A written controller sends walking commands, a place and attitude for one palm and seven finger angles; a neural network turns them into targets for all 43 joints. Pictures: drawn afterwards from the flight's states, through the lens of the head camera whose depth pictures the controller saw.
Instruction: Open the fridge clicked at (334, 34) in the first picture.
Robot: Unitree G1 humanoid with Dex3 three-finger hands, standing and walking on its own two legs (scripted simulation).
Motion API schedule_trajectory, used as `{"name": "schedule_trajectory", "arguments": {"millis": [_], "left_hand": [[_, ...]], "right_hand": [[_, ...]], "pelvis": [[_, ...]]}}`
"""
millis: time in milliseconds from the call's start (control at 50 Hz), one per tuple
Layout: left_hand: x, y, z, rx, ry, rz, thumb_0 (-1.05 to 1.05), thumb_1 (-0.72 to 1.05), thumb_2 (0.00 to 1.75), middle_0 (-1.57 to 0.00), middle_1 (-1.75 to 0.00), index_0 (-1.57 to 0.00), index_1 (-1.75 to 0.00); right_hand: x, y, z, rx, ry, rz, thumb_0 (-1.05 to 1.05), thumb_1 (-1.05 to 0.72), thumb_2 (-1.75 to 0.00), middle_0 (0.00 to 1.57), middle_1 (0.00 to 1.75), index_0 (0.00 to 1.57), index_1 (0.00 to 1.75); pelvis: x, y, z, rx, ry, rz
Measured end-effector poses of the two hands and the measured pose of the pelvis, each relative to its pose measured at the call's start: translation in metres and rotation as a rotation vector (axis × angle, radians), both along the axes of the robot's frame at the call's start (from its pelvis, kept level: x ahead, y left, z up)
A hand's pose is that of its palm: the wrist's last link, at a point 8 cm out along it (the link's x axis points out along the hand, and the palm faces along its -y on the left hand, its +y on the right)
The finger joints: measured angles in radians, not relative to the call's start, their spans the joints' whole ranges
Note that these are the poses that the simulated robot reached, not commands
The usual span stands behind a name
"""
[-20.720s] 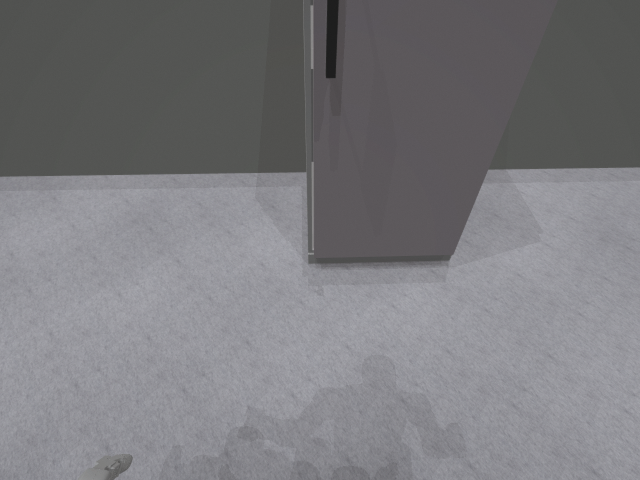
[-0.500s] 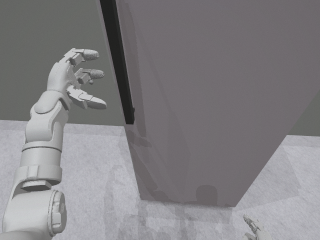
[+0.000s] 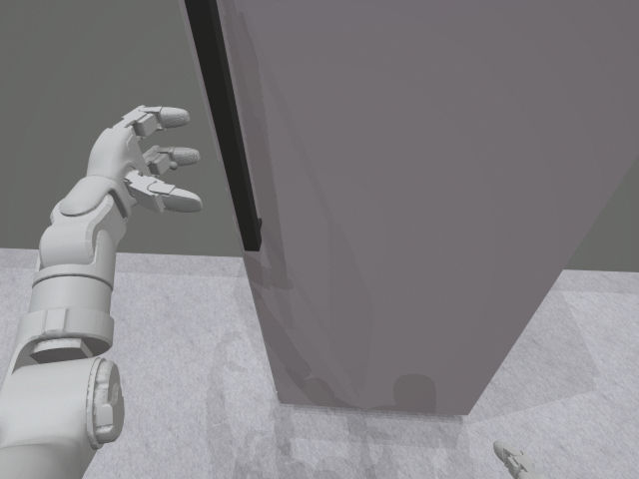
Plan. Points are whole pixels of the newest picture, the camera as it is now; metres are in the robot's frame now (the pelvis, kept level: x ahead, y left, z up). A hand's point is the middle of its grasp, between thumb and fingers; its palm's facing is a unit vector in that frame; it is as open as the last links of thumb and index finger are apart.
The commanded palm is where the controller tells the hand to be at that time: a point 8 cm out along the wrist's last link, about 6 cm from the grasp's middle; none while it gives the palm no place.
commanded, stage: move the hooked fingers beside the handle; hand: left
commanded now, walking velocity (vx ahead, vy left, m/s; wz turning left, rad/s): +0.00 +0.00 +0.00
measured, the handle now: (232, 122) +0.46 +0.12 +0.25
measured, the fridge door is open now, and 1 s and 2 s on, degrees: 0 0 0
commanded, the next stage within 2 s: none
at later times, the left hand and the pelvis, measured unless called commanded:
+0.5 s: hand (176, 176) +0.40 +0.19 +0.21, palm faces -0.02 -1.00 -0.02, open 14.0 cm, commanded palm +0.38 +0.24 +0.22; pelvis +0.00 +0.00 +0.00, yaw +0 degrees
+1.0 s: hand (169, 159) +0.41 +0.19 +0.23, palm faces -0.02 -1.00 +0.01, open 14.0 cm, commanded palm +0.38 +0.25 +0.21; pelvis +0.00 +0.00 +0.00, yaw +0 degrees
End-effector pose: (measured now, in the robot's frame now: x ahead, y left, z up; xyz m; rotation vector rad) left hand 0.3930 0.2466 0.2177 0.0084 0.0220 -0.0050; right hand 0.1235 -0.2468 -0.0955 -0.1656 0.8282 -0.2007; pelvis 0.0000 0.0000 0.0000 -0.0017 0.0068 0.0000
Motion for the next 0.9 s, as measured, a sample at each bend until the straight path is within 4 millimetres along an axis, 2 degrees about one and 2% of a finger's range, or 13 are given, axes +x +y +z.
{"name": "schedule_trajectory", "arguments": {"millis": [100, 140, 220, 280, 380, 440, 540, 580, 620, 720, 780, 820, 900], "left_hand": [[-0.005, -0.001, -0.02, -0.001, 0.015, 0.008, -0.02, -0.5, 0.3, -0.3, -1.2, -0.3, -1.2], [-0.008, 0.0, -0.016, 0.004, -0.04, 0.013, -0.02, -0.5, 0.3, -0.3, -1.2, -0.3, -1.2], [-0.015, 0.004, 0.006, 0.011, -0.146, 0.019, -0.02, -0.5, 0.3, -0.3, -1.2, -0.3, -1.2], [-0.012, 0.007, 0.012, 0.007, -0.113, 0.011, -0.02, -0.51, 0.3, -0.31, -1.2, -0.3, -1.2], [-0.006, 0.011, -0.014, -0.005, 0.057, 0.013, -0.02, -0.51, 0.3, -0.3, -1.2, -0.3, -1.2], [-0.007, 0.006, -0.021, 0.019, 0.035, 0.009, -0.02, -0.51, 0.3, -0.3, -1.2, -0.3, -1.2], [-0.009, -0.007, 0.004, 0.0, -0.136, -0.026, -0.02, -0.5, 0.3, -0.3, -1.2, -0.3, -1.2], [-0.007, -0.008, 0.014, -0.01, -0.156, -0.027, -0.02, -0.51, 0.3, -0.3, -1.2, -0.3, -1.2], [-0.003, -0.005, 0.016, -0.015, -0.12, -0.019, -0.02, -0.51, 0.3, -0.31, -1.2, -0.31, -1.2], [0.001, 0.01, -0.015, 0.0, 0.066, 0.024, -0.02, -0.5, 0.3, -0.31, -1.2, -0.31, -1.2], [-0.007, 0.01, -0.025, 0.025, 0.043, 0.029, -0.02, -0.5, 0.3, -0.3, -1.2, -0.3, -1.2], [-0.012, 0.005, -0.019, 0.028, -0.034, 0.012, -0.02, -0.5, 0.3, -0.3, -1.2, -0.3, -1.2], [-0.015, -0.005, 0.01, 0.005, -0.173, -0.026, -0.02, -0.5, 0.3, -0.3, -1.2, -0.3, -1.2]], "right_hand": [[-0.004, -0.003, 0.0, 0.0, 0.002, -0.012, 0.02, -0.91, -0.89, 0.2, 0.3, 0.2, 0.3], [-0.004, -0.003, 0.002, -0.006, 0.0, -0.01, 0.02, -0.91, -0.89, 0.2, 0.3, 0.2, 0.3], [0.0, -0.001, 0.005, -0.01, -0.016, 0.001, 0.02, -0.91, -0.89, 0.2, 0.3, 0.2, 0.3], [0.006, 0.001, 0.005, -0.006, -0.024, 0.011, 0.02, -0.91, -0.89, 0.2, 0.3, 0.2, 0.3], [0.01, 0.002, 0.004, -0.001, -0.024, 0.017, 0.02, -0.91, -0.89, 0.2, 0.3, 0.2, 0.3], [0.009, 0.002, 0.004, -0.006, -0.026, 0.017, 0.02, -0.91, -0.89, 0.2, 0.3, 0.2, 0.3], [0.01, 0.006, 0.006, -0.012, -0.028, 0.029, 0.02, -0.91, -0.89, 0.2, 0.3, 0.2, 0.3], [0.011, 0.008, 0.007, -0.006, -0.032, 0.026, 0.02, -0.91, -0.89, 0.2, 0.3, 0.2, 0.3], [0.011, 0.009, 0.007, 0.004, -0.033, 0.02, 0.02, -0.91, -0.89, 0.2, 0.3, 0.2, 0.3], [0.007, 0.009, 0.003, 0.02, -0.014, 0.005, 0.02, -0.91, -0.89, 0.2, 0.3, 0.2, 0.3], [0.003, 0.008, 0.001, 0.01, 0.003, 0.005, 0.02, -0.91, -0.89, 0.2, 0.3, 0.2, 0.3], [0.001, 0.008, 0.001, -0.004, 0.012, 0.017, 0.02, -0.91, -0.89, 0.2, 0.3, 0.2, 0.3], [0.005, 0.01, 0.003, -0.017, 0.008, 0.033, 0.02, -0.91, -0.89, 0.2, 0.3, 0.2, 0.3]], "pelvis": [[0.0, -0.001, 0.0, 0.002, 0.001, -0.01], [0.0, -0.002, 0.0, 0.003, -0.004, -0.012], [0.002, -0.003, 0.0, 0.002, -0.015, -0.012], [0.002, -0.002, 0.0, -0.001, -0.013, -0.003], [-0.002, -0.001, -0.001, -0.001, 0.006, 0.004], [-0.002, 0.0, 0.0, -0.001, 0.006, 0.002], [0.001, 0.001, 0.0, 0.0, -0.006, -0.001], [0.002, 0.001, 0.0, -0.001, -0.009, -0.005], [0.003, 0.002, 0.0, -0.001, -0.006, -0.007], [0.001, 0.004, 0.0, -0.002, 0.009, -0.01], [0.001, 0.005, 0.0, -0.001, 0.006, -0.009], [0.001, 0.005, 0.0, -0.001, 0.0, -0.004], [0.002, 0.005, 0.0, -0.002, -0.011, 0.0]]}}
